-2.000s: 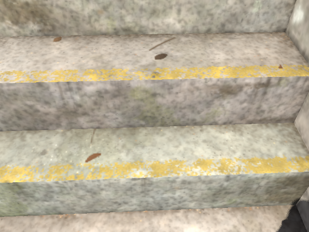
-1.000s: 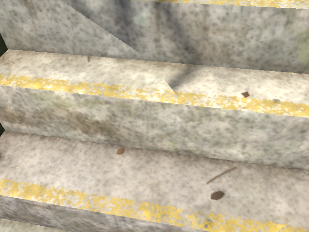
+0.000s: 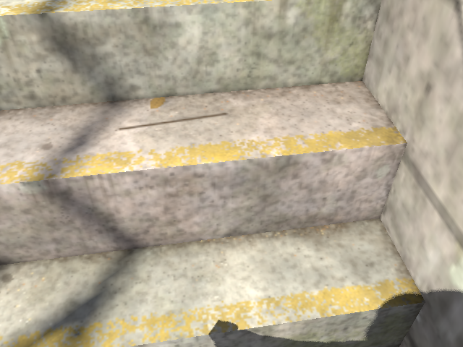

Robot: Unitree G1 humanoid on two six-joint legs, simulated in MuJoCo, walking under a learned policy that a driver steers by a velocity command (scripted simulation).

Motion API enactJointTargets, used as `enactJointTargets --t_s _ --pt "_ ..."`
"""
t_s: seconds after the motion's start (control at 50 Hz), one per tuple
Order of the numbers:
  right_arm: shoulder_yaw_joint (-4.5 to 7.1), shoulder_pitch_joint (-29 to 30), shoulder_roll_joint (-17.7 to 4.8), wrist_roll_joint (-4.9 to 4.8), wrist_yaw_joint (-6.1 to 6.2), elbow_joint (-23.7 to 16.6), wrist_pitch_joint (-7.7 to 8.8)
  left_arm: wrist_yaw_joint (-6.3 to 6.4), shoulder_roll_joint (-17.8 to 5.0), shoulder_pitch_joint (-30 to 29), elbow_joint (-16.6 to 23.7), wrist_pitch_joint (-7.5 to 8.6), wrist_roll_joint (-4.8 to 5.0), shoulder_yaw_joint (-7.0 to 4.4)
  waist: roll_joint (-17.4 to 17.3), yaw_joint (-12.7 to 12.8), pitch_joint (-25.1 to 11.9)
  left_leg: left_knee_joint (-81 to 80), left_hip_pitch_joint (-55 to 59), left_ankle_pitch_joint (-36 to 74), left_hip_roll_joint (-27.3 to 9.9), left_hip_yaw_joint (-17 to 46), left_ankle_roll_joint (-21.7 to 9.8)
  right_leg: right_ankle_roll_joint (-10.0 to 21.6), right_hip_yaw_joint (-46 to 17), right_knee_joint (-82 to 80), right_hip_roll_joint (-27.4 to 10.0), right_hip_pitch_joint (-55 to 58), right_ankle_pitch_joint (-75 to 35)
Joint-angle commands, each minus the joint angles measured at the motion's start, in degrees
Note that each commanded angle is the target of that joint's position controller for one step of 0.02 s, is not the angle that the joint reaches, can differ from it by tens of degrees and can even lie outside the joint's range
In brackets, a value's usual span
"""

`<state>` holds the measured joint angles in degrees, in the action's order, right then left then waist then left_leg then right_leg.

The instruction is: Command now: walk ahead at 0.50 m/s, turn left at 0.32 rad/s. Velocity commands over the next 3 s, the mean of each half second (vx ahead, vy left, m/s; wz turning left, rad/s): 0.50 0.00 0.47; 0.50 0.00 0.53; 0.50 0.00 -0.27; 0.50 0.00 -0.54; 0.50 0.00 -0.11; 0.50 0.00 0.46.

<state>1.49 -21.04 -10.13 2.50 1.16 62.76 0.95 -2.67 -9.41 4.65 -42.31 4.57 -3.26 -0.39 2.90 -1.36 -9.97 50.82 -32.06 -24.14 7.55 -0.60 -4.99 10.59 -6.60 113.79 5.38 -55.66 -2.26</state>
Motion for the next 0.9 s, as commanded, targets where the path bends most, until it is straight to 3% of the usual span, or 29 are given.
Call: enactJointTargets --t_s 0.02,0.04,0.06,0.12,0.2,0.22,0.24,0.26,0.28,0.3,0.32,0.34,0.36,0.38,0.42,0.48,0.5,0.52,0.56,0.62,0.7,0.74,0.76,0.78,0.8,0.82,0.84,0.86,0.9 --pt "0.52 6.5 -0.9 -2.8 -0.91 -3.3 4.53 2.06 6.7 2.9 5.3 -1.16 -2.55 3.07 -1.2 7.8 13.6 -25.3 0.5 2.7 -10.7 19.3 -8.1 -3.3 3.9 -0.8 -5.2 -10.7 2.0" --pt "-0.76 10.3 -2.0 1.86 -3.4 -8.2 2.95 -1.0 -1.8 -3.7 4.5 -3.14 1.16 2.77 1.5 4.1 -1.4 -27.0 0.5 13.6 -8.9 17.7 -9.8 -0.4 1.8 -8.0 -5.0 -12.3 4.0" --pt "0.19 8.5 -4.2 2.36 -3.84 -9.0 2.74 -2.34 -2.6 -1.6 2.1 -2.96 1.52 2.39 -6.7 3.4 -1.2 -28.8 1.1 19.2 -11.4 19.2 -11.7 -0.5 5.4 3.1 -4.9 -9.9 6.6" --pt "-1.26 -20.7 -0.6 3.19 -3.79 1.7 2.53 -1.7 1.5 -12.8 4.1 -1.97 -0.78 4.63 -8.2 -5.3 4.0 -24.1 32.4 14.3 -18.3 33.4 -13.3 1.1 -1.4 29.2 -4.1 -47.5 22.7" --pt "-1.75 -16.2 -0.4 4.74 -5.35 2.7 3.85 0.96 1.5 -28.9 13.0 -1.96 0.53 4.63 -6.2 -2.8 5.8 -34.2 12.5 11.7 -13.7 23.3 -7.3 3.3 7.7 -2.2 -11.2 -30.2 19.0" --pt "-1.62 -14.1 -0.8 3.65 -5.6 1.7 4.0 1.27 2.4 -32.7 15.2 -3.45 -0.06 4.69 -8.7 -2.8 6.8 -40.2 0.1 9.1 -13.6 23.9 -8.3 2.7 9.0 -8.9 -12.5 -18.4 16.9" --pt "-0.77 -9.2 -4.6 0.03 -7.74 1.5 2.52 -0.46 5.9 -38.5 18.1 -7.38 -0.23 6.9 -10.4 0.9 8.0 -53.8 -17.0 24.1 -19.8 24.5 -13.4 -0.2 13.2 -18.9 -9.3 2.4 30.4" --pt "0.31 -8.0 -9.4 -1.63 -9.08 1.7 3.3 -2.59 4.3 -32.8 17.1 -9.25 1.26 5.76 -16.2 4.7 5.5 -50.1 -14.5 73.7 -24.3 26.1 -17.9 -2.2 17.4 -18.9 -5.5 10.7 26.2" --pt "3.19 -2.4 -7.2 -5.56 -0.55 -5.0 5.97 4.5 2.8 -5.8 6.9 -4.51 1.84 3.45 -5.1 6.8 -0.4 -34.4 7.8 105.3 -16.0 11.5 -11.4 -2.2 17.7 -31.1 -3.5 27.1 42.0" --pt "4.23 -8.2 -10.5 -6.96 1.22 -3.4 7.87 7.12 -0.4 2.6 6.1 -1.58 5.18 2.04 -11.0 9.4 -12.7 -16.2 8.3 111.5 -14.1 14.4 -7.7 -2.1 9.8 -41.8 -7.3 42.0 37.3" --pt "4.03 -11.4 -6.8 -7.46 1.48 -5.7 8.32 8.07 -6.1 3.9 4.9 0.6 4.58 -0.46 -1.8 7.5 -24.0 1.8 -0.2 98.3 -8.8 16.7 -5.3 0.5 -10.9 -54.1 -16.4 55.6 47.5" --pt "3.3 -9.0 -2.9 -5.52 1.09 -7.9 9.1 8.72 -10.4 5.6 2.5 0.5 2.86 -2.12 13.6 8.2 -31.6 27.0 -5.1 60.3 -1.6 14.1 -3.2 4.6 -31.8 -69.6 -25.7 58.6 50.3" --pt "4.52 -1.0 -3.2 0.33 -0.34 -11.4 9.78 7.96 -10.0 5.9 -2.1 -2.17 4.75 -3.22 15.0 6.4 -24.3 48.5 -8.0 37.0 -4.3 11.7 -2.5 2.0 -29.4 -74.4 -23.3 46.6 49.7" --pt "4.97 4.7 -2.7 0.58 -1.07 -16.4 8.77 8.1 -9.4 2.0 -2.3 -3.66 3.39 -3.54 12.0 4.8 -19.8 62.4 -17.3 34.6 -2.8 10.6 -2.4 1.6 -33.9 -79.7 -27.0 39.5 63.3" --pt "1.95 9.4 5.7 1.87 -1.53 -21.5 4.3 8.6 -3.9 -4.8 -9.2 -3.84 1.29 -2.68 3.4 -3.2 2.7 61.0 -25.1 32.6 -5.8 8.7 -2.9 -3.6 -20.0 -75.5 -24.4 19.0 67.6" --pt "0.1 3.1 7.9 0.57 -1.68 -20.6 0.39 6.59 2.2 -8.0 -14.2 -1.32 -0.57 -0.97 0.2 -9.5 11.6 66.2 -26.9 26.5 -4.3 6.8 -2.9 -4.4 -4.4 -77.2 -22.0 8.6 55.6" --pt "0.36 3.9 6.8 -0.23 -1.49 -21.5 -0.43 6.13 1.3 -7.5 -14.5 -0.22 -0.13 -1.11 0.4 -10.0 12.5 66.7 -27.9 26.6 -4.4 7.1 -2.1 -4.5 -2.3 -79.7 -22.4 9.6 51.9" --pt "-0.27 3.7 0.2 -5.73 -7.04 -16.0 0.47 1.63 3.1 -13.9 -5.4 0.55 -1.7 0.47 -4.7 -4.2 11.0 60.9 -27.8 25.5 -4.6 11.5 -6.8 -1.6 2.5 -89.2 -17.9 4.8 41.1" --pt "1.53 3.0 -3.9 -3.42 -7.65 -15.4 1.51 0.85 -4.1 -19.3 -3.6 0.09 0.24 -1.6 -2.2 -7.5 3.5 53.2 -26.1 24.4 -7.5 10.3 -3.7 -0.1 2.5 -91.5 -23.0 9.2 40.1" --pt "2.11 1.1 -6.3 -4.31 -7.72 -11.4 2.13 -0.55 -8.7 -14.0 -3.6 -1.42 0.59 -2.71 -3.2 -4.6 1.4 53.6 -26.0 19.6 -10.3 8.7 -1.5 2.4 5.2 -96.2 -27.3 21.0 37.1" --pt "3.27 7.4 -9.7 -1.68 -6.96 -8.7 3.31 -0.39 -11.1 -8.0 -4.3 -1.55 0.54 -3.25 2.2 0.6 1.7 5.8 -7.5 1.8 -10.7 -0.7 1.9 -0.7 15.9 -96.4 -23.6 35.4 38.3" --pt "3.67 -3.2 -8.4 -0.64 -6.33 -4.6 3.57 -2.2 -9.4 -15.8 -3.0 -0.59 -1.19 -2.07 2.5 -6.2 5.0 -5.3 13.2 7.6 -8.3 -0.3 1.0 -0.6 17.6 -88.0 -24.5 29.7 38.0" --pt "4.54 -7.4 -9.1 -0.83 -6.25 -0.6 4.68 -2.57 -5.4 -14.9 -4.3 -0.37 -0.81 -1.19 -5.5 -7.8 6.1 -20.3 16.1 6.2 -5.1 -0.3 -0.3 0.4 21.9 -72.5 -19.1 30.5 31.6" --pt "4.84 -14.0 -9.8 0.86 -5.88 2.8 5.13 -3.26 1.1 -9.7 -7.0 -1.21 -1.21 0.4 -11.8 -6.1 6.4 -20.8 22.0 11.3 -6.1 9.8 -3.6 -0.1 21.2 -51.8 -16.1 21.2 22.2" --pt "5.28 -19.4 -16.0 -1.11 -5.42 1.6 5.64 -3.96 3.5 -1.3 -7.4 -1.41 -2.59 1.34 -20.9 -2.2 2.2 -23.4 33.7 27.8 -15.6 34.7 -15.6 -4.6 14.4 -32.4 -7.7 2.5 25.3" --pt "5.11 -19.2 -17.2 -1.38 -5.13 1.2 6.14 -5.19 3.1 3.2 -8.2 -0.51 -2.49 1.62 -28.3 -4.2 4.0 -32.2 36.4 6.6 -22.1 59.2 -23.1 -6.9 1.7 -10.7 -2.3 -12.9 23.4" --pt "3.27 -20.5 -10.8 0.56 -4.35 3.3 5.91 -4.15 0.5 -8.0 -8.7 0.69 0.54 1.11 -19.4 -10.4 11.6 -28.9 28.1 1.1 -21.7 61.5 -22.3 -4.8 -4.6 11.8 -1.4 -21.1 16.8" --pt "2.54 -17.8 -10.2 2.5 -4.17 3.5 4.24 -3.05 -1.8 -14.3 -6.2 1.12 2.04 0.98 -9.8 -9.0 7.6 -25.4 28.2 0.8 -18.7 53.4 -17.9 -2.9 -6.4 18.2 0.7 -26.8 14.0" --pt "0.5 -5.4 -6.7 1.53 -4.26 0.3 1.91 -1.85 -2.9 -13.0 -6.8 1.89 0.0 1.57 -3.1 -2.7 6.0 -23.6 18.2 2.1 -17.6 47.0 -15.0 0.0 -3.4 21.0 -3.9 -24.6 9.4"
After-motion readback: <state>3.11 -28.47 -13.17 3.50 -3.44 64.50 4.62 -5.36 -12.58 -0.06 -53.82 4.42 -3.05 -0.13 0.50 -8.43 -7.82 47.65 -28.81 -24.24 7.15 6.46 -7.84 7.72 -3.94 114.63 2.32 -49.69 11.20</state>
